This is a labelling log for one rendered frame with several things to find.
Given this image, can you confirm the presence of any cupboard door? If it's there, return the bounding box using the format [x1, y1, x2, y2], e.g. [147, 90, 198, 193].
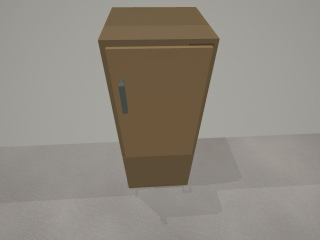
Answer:
[105, 45, 214, 157]

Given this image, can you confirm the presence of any handle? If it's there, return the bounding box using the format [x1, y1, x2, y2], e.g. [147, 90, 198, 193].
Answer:
[118, 78, 128, 114]

